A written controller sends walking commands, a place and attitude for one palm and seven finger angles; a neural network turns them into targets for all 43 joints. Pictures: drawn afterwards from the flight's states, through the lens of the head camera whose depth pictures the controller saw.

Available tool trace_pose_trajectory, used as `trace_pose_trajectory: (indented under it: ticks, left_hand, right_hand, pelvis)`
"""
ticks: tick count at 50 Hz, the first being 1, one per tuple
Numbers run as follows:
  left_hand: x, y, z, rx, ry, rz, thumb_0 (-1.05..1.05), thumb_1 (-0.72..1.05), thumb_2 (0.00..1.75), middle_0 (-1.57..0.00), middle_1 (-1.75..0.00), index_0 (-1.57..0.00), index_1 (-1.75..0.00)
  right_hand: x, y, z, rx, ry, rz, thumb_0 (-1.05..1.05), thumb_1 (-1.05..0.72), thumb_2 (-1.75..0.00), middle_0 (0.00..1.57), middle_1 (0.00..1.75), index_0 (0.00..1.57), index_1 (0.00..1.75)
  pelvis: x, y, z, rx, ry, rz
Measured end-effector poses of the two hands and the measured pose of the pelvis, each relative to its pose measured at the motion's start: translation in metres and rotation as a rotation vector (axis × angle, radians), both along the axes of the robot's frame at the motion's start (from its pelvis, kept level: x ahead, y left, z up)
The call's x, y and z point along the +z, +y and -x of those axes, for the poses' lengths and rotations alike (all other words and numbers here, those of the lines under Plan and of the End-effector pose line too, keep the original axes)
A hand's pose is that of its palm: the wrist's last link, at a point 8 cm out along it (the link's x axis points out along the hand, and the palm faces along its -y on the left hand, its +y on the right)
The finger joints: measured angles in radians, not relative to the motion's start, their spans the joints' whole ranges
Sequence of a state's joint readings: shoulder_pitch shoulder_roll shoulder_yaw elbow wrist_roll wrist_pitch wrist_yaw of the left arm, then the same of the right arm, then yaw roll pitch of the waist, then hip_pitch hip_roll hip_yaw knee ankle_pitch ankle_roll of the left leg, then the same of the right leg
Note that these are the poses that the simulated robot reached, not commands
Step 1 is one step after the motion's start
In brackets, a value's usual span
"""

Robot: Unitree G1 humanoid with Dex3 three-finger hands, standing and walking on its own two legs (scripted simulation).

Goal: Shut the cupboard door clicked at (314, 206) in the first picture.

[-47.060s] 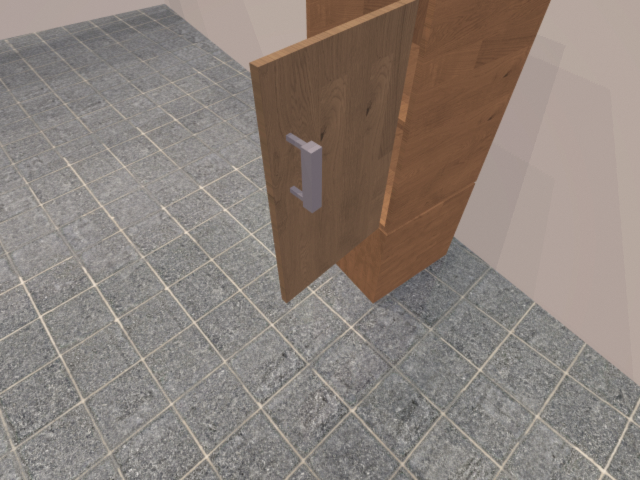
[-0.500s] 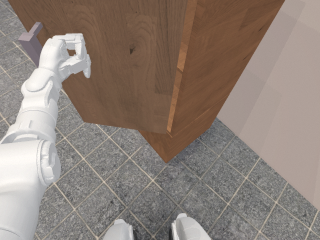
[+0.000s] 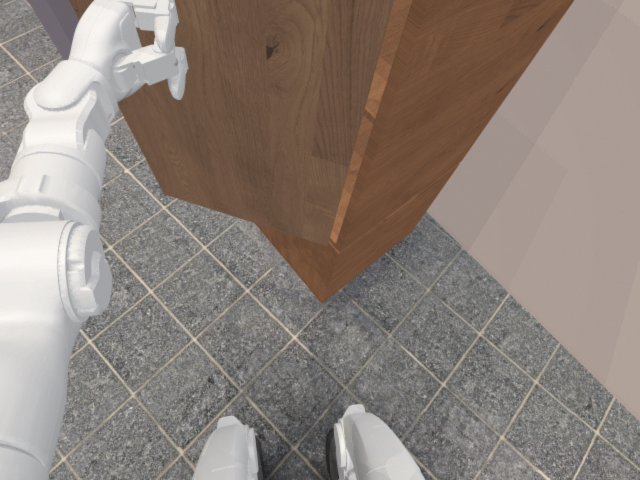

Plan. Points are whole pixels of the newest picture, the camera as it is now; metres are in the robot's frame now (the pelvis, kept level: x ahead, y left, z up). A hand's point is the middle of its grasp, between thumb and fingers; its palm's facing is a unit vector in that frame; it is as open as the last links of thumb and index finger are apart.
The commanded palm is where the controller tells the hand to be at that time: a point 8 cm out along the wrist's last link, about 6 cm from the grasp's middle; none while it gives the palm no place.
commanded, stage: push the door shut along its arc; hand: left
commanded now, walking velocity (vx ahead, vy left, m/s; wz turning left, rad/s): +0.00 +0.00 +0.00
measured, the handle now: (83, 30) +0.61 +0.19 +0.13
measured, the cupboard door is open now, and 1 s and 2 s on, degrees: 33 21 21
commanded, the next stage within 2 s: pull the fist back off the door in 0.08 s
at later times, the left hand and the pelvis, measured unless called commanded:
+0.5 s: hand (209, 43) +0.60 +0.06 +0.12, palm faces +0.06 -1.00 -0.06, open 2.9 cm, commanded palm +0.55 +0.10 +0.13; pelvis +0.01 +0.00 +0.00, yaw -1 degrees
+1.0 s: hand (203, 109) +0.49 +0.06 +0.13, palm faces +0.04 -1.00 -0.01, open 3.1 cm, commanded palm +0.46 +0.11 +0.13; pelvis +0.04 -0.02 +0.04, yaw -1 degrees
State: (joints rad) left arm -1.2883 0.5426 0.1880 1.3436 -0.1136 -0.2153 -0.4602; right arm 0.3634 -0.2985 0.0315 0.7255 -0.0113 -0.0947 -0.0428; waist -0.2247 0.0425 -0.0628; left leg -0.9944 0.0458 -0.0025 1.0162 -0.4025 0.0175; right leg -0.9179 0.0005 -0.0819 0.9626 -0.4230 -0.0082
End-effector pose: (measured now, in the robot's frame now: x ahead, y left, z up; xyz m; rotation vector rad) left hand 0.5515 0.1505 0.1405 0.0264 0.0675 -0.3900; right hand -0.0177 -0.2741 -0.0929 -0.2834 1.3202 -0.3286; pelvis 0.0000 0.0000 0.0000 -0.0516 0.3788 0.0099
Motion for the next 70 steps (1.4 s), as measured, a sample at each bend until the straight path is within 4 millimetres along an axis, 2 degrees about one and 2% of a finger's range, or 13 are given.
trace_pose_trajectory:
  ticks: [10,15,19,24,29,33,37,46,51,55,61,65,70]
  left_hand:
    - [0.000,-0.013,-0.015,-0.020,-0.001,0.000,-0.01,0.97,1.02,-1.30,-1.50,-1.30,-1.50]
    - [-0.008,-0.020,-0.024,0.268,0.037,0.123,-0.02,0.85,0.96,-1.30,-1.50,-1.30,-1.50]
    - [-0.010,-0.031,-0.026,0.463,-0.026,0.048,-0.03,0.81,0.93,-1.30,-1.50,-1.30,-1.50]
    - [-0.013,-0.040,-0.023,0.457,-0.053,-0.036,-0.02,0.87,0.94,-1.30,-1.50,-1.30,-1.50]
    - [-0.017,-0.042,-0.013,0.442,0.002,0.000,0.00,0.90,0.92,-1.30,-1.50,-1.30,-1.50]
    - [-0.008,-0.040,0.000,0.445,-0.051,0.014,0.01,0.90,0.91,-1.30,-1.50,-1.30,-1.50]
    - [-0.005,-0.037,0.018,0.439,-0.072,0.006,0.01,0.90,0.91,-1.30,-1.50,-1.30,-1.50]
    - [-0.012,-0.034,0.065,0.442,-0.086,0.029,0.01,0.90,0.90,-1.30,-1.50,-1.30,-1.50]
    - [-0.008,-0.033,0.089,0.430,-0.109,0.022,0.02,0.90,0.90,-1.30,-1.50,-1.30,-1.50]
    - [-0.006,-0.030,0.100,0.434,-0.092,0.016,0.02,0.90,0.90,-1.30,-1.50,-1.30,-1.50]
    - [0.003,-0.028,0.098,0.431,-0.103,0.017,0.02,0.90,0.90,-1.30,-1.50,-1.30,-1.50]
    - [0.010,-0.022,0.102,0.425,-0.125,0.028,0.02,0.90,0.90,-1.30,-1.50,-1.30,-1.50]
    - [0.010,-0.007,0.124,0.435,-0.107,0.025,0.01,0.90,0.90,-1.30,-1.50,-1.30,-1.50]
  right_hand:
    - [-0.006,0.010,0.018,-0.025,0.052,-0.006,0.00,-0.90,-0.90,0.21,0.30,0.21,0.30]
    - [-0.007,0.022,0.026,0.002,0.078,-0.056,0.00,-0.91,-0.90,0.21,0.30,0.20,0.30]
    - [-0.008,0.034,0.034,0.017,0.101,-0.126,0.00,-0.91,-0.90,0.21,0.30,0.20,0.30]
    - [-0.007,0.046,0.044,-0.050,0.129,-0.191,0.00,-0.91,-0.90,0.21,0.30,0.21,0.30]
    - [0.003,0.048,0.043,-0.091,0.135,-0.214,0.00,-0.91,-0.90,0.21,0.30,0.21,0.30]
    - [0.008,0.040,0.031,-0.086,0.111,-0.216,0.00,-0.91,-0.90,0.21,0.30,0.21,0.30]
    - [0.010,0.025,0.008,-0.067,0.067,-0.203,0.00,-0.91,-0.90,0.21,0.30,0.20,0.30]
    - [0.014,-0.007,-0.076,0.028,-0.127,-0.148,0.01,-0.91,-0.90,0.20,0.30,0.20,0.30]
    - [0.018,-0.010,-0.119,0.075,-0.245,-0.145,0.01,-0.91,-0.90,0.20,0.30,0.20,0.30]
    - [0.021,-0.006,-0.140,0.108,-0.306,-0.152,0.01,-0.91,-0.90,0.20,0.30,0.20,0.30]
    - [0.019,0.002,-0.140,0.123,-0.329,-0.164,0.00,-0.91,-0.90,0.20,0.30,0.20,0.30]
    - [0.015,0.006,-0.122,0.096,-0.306,-0.182,0.01,-0.91,-0.90,0.20,0.30,0.20,0.30]
    - [0.014,0.009,-0.097,0.049,-0.270,-0.197,0.01,-0.91,-0.90,0.20,0.30,0.20,0.30]
  pelvis:
    - [-0.008,0.003,0.001,-0.001,0.032,0.006]
    - [-0.010,0.005,0.000,0.001,0.063,0.010]
    - [-0.011,0.003,-0.003,-0.004,0.078,0.005]
    - [-0.004,0.001,-0.009,-0.021,0.059,-0.005]
    - [0.011,-0.002,-0.020,-0.039,0.018,-0.018]
    - [0.020,-0.006,-0.030,-0.047,-0.018,-0.026]
    - [0.027,-0.009,-0.038,-0.046,-0.055,-0.032]
    - [0.034,-0.016,-0.042,-0.033,-0.125,-0.044]
    - [0.035,-0.019,-0.039,-0.026,-0.159,-0.050]
    - [0.036,-0.022,-0.034,-0.014,-0.184,-0.053]
    - [0.034,-0.023,-0.023,-0.005,-0.189,-0.053]
    - [0.035,-0.022,-0.021,-0.021,-0.192,-0.056]
    - [0.041,-0.019,-0.022,-0.037,-0.222,-0.058]
